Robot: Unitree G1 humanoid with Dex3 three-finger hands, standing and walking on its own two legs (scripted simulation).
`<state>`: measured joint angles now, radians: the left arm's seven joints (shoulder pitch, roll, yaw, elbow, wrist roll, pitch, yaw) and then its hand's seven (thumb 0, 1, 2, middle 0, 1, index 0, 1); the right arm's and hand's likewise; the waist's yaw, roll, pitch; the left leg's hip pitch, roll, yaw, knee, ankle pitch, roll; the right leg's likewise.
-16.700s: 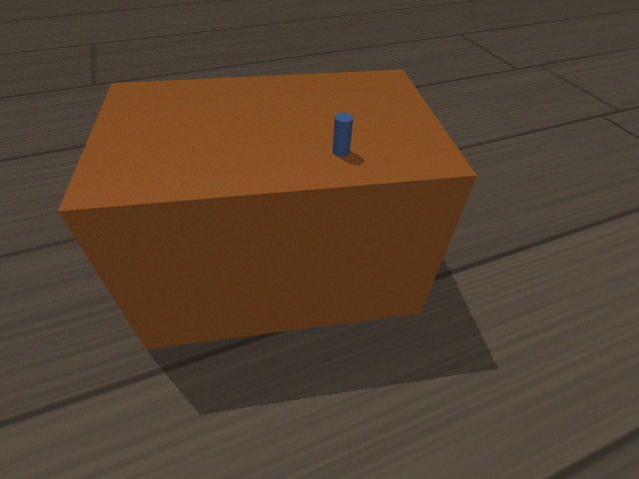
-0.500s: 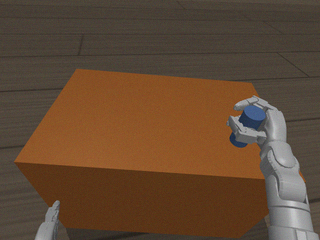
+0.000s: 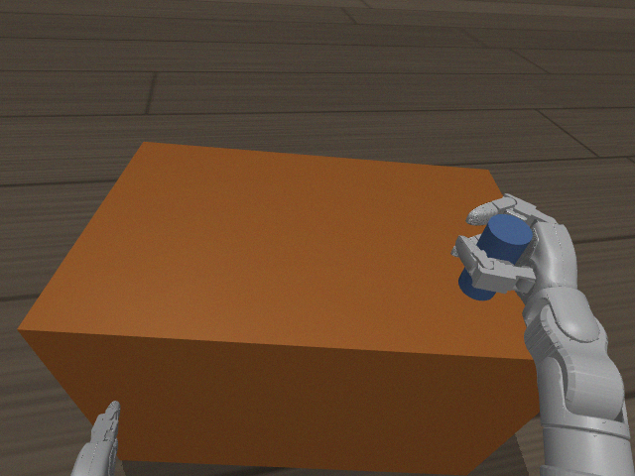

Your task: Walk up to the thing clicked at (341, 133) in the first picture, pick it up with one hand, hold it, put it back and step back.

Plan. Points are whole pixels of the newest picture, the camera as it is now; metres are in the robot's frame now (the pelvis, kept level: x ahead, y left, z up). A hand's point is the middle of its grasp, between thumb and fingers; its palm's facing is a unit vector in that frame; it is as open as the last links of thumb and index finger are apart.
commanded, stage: hold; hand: right
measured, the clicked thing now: (492, 259) +0.34 -0.18 +0.16
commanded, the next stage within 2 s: none
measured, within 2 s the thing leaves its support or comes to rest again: neither
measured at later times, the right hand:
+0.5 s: hand (489, 252) +0.33 -0.17 +0.19, palm faces +0.09 +1.00 -0.03, open 5.8 cm
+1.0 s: hand (486, 247) +0.33 -0.16 +0.20, palm faces +0.08 +1.00 -0.02, open 5.8 cm
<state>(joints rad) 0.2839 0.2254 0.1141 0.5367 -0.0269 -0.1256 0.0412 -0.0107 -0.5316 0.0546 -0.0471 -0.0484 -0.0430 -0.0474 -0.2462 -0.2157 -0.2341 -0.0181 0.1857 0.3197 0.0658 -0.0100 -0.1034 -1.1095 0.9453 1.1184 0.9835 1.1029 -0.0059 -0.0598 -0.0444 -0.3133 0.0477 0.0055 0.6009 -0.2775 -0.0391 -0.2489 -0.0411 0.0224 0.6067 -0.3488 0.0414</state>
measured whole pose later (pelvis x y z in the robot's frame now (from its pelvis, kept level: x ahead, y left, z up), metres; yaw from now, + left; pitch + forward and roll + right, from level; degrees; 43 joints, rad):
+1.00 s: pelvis +0.00 +0.00 +0.00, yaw +0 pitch -2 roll +0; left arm 0.26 0.23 0.13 0.60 -0.02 -0.20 0.03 -0.01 -0.53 0.05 -0.05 -0.05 -0.05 -0.05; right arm -0.24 -0.21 -0.26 -0.10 0.20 0.42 0.08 -0.01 -0.10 -1.11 0.95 1.12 0.99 1.10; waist 0.00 -0.06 -0.04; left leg -0.28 0.04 0.01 0.57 -0.26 -0.03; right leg -0.22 -0.04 0.03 0.57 -0.33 0.05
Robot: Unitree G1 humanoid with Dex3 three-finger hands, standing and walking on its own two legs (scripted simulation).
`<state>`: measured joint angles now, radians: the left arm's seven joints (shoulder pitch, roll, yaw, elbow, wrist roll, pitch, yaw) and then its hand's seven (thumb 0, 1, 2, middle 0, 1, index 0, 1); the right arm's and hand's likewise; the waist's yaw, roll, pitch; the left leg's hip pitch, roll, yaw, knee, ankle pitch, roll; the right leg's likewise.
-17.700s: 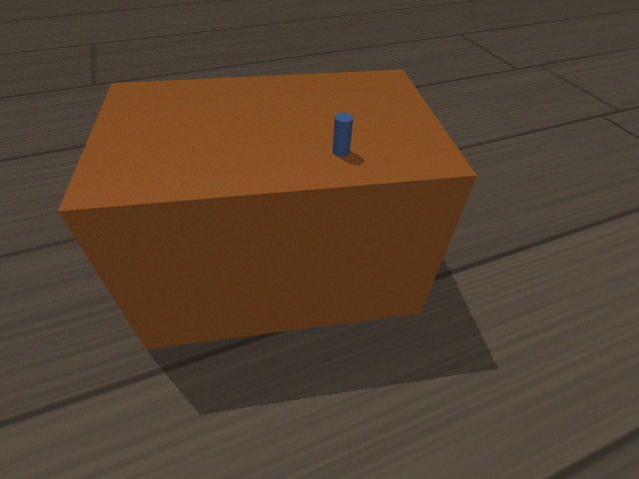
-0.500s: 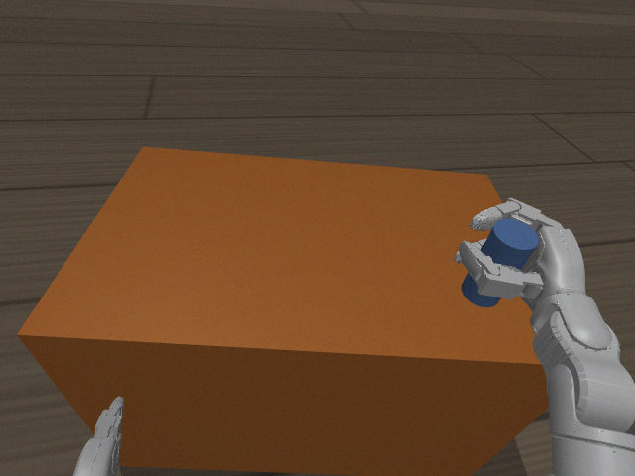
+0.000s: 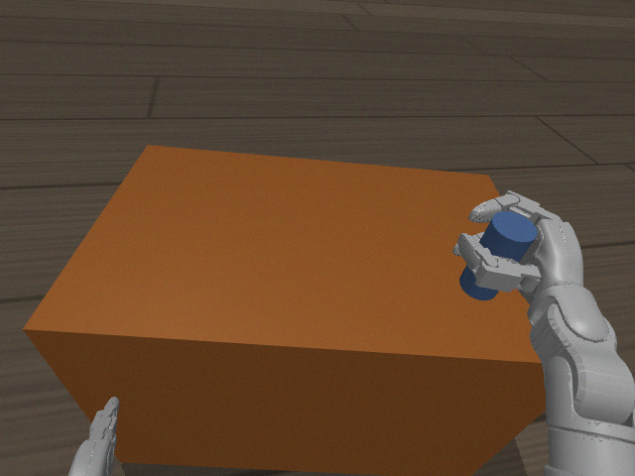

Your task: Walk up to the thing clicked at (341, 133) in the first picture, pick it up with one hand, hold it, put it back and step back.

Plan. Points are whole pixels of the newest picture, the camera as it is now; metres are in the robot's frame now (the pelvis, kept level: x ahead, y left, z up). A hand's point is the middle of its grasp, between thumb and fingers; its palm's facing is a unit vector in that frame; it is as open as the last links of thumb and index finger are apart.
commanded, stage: hold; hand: right
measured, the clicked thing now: (494, 258) +0.33 -0.18 +0.18
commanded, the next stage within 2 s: crouch in 1.38 s
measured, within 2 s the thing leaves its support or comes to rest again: neither
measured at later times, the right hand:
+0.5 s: hand (492, 247) +0.33 -0.17 +0.20, palm faces +0.08 +1.00 -0.03, open 5.8 cm
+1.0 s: hand (483, 258) +0.33 -0.16 +0.18, palm faces +0.08 +1.00 -0.03, open 5.8 cm
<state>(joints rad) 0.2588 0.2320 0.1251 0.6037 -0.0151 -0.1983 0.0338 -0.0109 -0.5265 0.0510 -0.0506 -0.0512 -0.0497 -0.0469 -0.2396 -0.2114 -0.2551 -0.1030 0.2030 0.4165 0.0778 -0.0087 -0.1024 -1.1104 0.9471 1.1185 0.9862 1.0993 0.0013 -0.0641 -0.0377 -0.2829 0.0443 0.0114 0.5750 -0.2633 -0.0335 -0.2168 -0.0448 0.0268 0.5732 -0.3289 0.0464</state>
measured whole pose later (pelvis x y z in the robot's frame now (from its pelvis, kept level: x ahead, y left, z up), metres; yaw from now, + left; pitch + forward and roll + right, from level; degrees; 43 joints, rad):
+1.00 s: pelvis +0.00 +0.00 +0.00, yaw +0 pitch -2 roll +0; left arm 0.25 0.23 0.12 0.60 -0.01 -0.20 0.03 -0.01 -0.53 0.05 -0.05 -0.05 -0.05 -0.05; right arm -0.21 -0.21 -0.23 -0.09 0.19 0.40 0.07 -0.01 -0.10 -1.11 0.95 1.12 0.99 1.09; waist 0.00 -0.06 -0.04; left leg -0.28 0.04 0.01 0.57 -0.26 -0.03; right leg -0.22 -0.04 0.03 0.57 -0.33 0.05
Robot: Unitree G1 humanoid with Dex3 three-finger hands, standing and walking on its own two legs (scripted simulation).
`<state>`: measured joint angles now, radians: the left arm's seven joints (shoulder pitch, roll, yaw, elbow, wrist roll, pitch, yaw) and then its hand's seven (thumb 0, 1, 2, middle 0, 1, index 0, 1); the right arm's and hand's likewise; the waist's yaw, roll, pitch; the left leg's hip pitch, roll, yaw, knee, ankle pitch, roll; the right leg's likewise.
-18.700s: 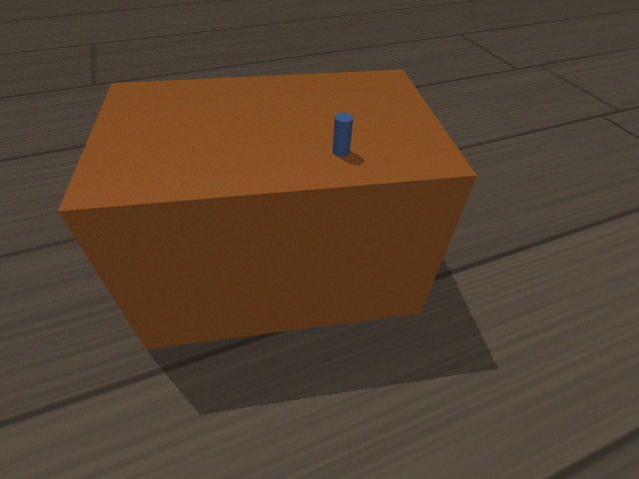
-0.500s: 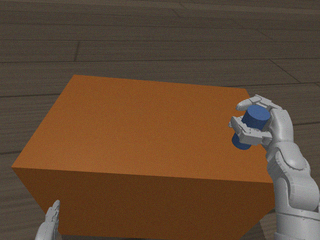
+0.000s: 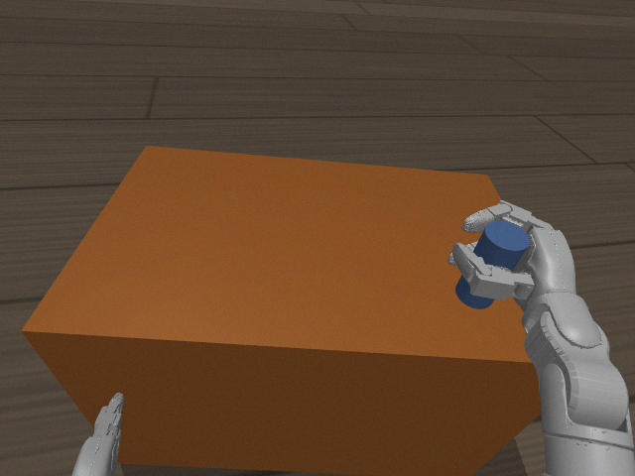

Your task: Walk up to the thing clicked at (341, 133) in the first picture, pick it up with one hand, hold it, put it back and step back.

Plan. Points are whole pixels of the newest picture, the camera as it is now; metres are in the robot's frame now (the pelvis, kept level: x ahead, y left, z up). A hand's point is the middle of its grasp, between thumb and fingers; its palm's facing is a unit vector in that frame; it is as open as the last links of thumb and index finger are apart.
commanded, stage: hold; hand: right
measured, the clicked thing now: (489, 267) +0.33 -0.18 +0.17
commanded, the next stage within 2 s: crouch in 0.38 s
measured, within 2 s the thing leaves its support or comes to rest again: neither
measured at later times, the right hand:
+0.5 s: hand (482, 249) +0.34 -0.16 +0.19, palm faces +0.08 +1.00 -0.01, open 5.8 cm
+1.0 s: hand (443, 252) +0.41 -0.16 +0.11, palm faces +0.09 +1.00 +0.02, open 5.8 cm
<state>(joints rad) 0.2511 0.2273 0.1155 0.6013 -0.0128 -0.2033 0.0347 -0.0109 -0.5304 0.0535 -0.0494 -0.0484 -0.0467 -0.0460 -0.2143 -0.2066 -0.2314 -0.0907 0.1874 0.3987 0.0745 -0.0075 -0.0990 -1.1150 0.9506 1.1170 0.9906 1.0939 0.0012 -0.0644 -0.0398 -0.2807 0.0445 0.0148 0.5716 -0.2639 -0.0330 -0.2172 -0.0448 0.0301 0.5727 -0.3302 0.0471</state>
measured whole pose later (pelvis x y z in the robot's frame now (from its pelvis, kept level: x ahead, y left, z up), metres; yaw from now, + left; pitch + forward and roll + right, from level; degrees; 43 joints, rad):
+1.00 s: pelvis -0.01 +0.00 -0.01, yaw +1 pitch +3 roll +0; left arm 0.26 0.22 0.08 0.56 0.00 -0.25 0.04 -0.01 -0.54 0.06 -0.05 -0.05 -0.05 -0.05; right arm -0.53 -0.25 -0.26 0.54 0.14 0.07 0.04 -0.01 -0.12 -1.09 0.94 1.11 0.98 1.08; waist 0.07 0.00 -0.01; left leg -0.44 0.04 -0.01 0.64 -0.26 -0.04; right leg -0.38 -0.05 0.02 0.66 -0.34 0.04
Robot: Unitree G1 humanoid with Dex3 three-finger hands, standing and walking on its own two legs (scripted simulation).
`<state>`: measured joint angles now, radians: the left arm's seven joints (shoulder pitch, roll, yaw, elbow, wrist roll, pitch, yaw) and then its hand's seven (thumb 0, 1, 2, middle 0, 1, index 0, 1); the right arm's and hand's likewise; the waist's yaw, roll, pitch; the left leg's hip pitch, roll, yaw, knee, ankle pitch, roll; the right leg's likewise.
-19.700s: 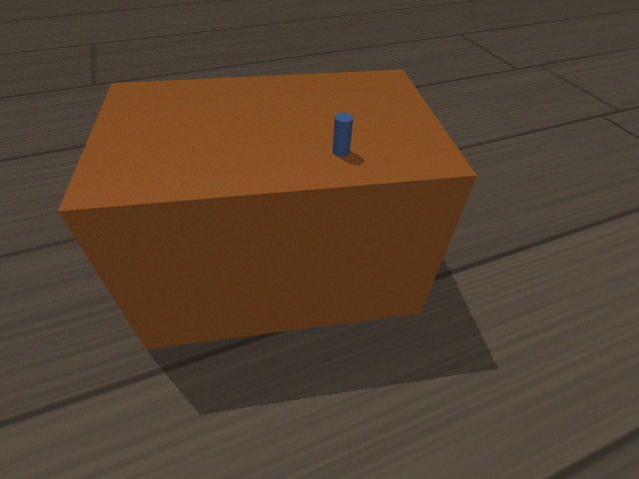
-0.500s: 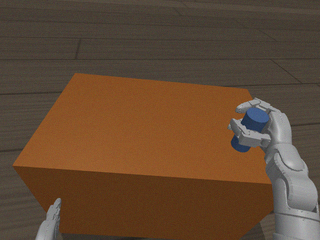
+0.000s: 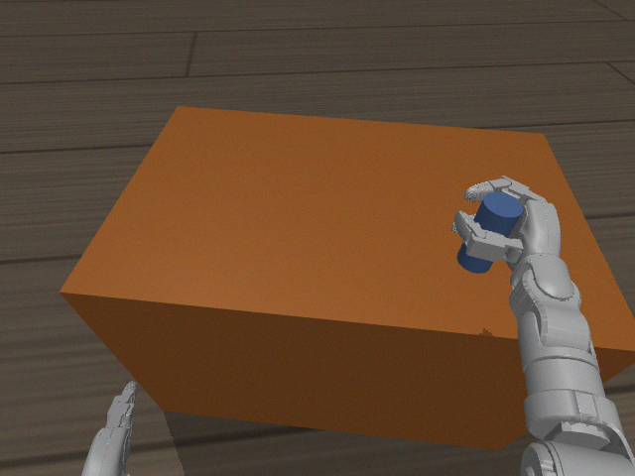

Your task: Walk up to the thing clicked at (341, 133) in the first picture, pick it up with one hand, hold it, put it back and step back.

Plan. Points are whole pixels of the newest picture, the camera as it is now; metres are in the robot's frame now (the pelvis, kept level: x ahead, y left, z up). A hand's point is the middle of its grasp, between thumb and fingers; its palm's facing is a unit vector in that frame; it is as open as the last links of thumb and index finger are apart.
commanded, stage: crouch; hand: right
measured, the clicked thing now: (487, 234) +0.42 -0.18 +0.10
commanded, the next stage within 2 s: lower in 0.78 s
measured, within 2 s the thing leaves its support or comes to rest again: rests again in 1.86 s
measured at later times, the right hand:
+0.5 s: hand (463, 218) +0.48 -0.17 +0.07, palm faces +0.09 +1.00 +0.01, open 5.8 cm
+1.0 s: hand (455, 219) +0.50 -0.16 +0.04, palm faces +0.08 +1.00 +0.01, open 5.8 cm
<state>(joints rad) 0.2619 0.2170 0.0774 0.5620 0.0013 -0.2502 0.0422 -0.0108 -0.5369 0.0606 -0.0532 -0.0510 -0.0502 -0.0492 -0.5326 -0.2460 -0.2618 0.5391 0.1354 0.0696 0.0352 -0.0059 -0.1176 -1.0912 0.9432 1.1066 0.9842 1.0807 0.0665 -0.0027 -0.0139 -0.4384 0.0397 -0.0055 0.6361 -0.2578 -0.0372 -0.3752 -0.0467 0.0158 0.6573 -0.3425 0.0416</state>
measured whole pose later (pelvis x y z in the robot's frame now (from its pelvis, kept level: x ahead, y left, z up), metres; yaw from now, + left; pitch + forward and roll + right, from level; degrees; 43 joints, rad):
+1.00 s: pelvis +0.01 -0.01 -0.04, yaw +1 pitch +17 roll +1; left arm 0.33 0.23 0.05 0.22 0.04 -0.11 0.01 -0.01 -0.53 0.06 -0.06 -0.05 -0.06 -0.05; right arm -0.84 -0.39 -0.39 1.11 0.05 -0.32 0.09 0.00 -0.12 -1.09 0.95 1.10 0.99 1.07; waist 0.17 0.00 -0.10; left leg -0.83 0.03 -0.02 0.89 -0.36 -0.04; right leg -0.77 -0.05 0.02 0.94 -0.46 0.04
